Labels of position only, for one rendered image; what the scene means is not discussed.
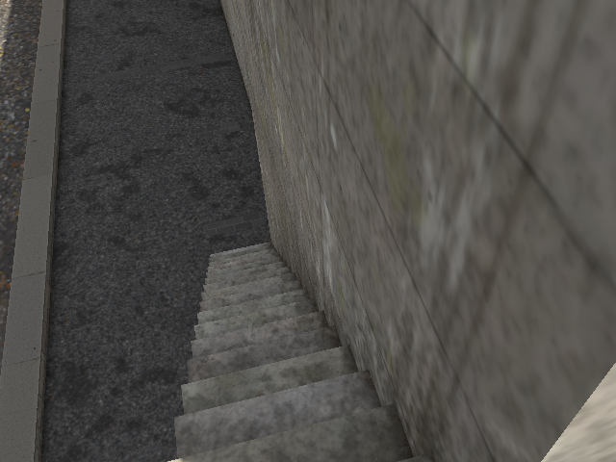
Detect stairs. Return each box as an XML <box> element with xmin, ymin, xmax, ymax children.
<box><xmin>167</xmin><ymin>242</ymin><xmax>435</xmax><ymax>462</ymax></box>

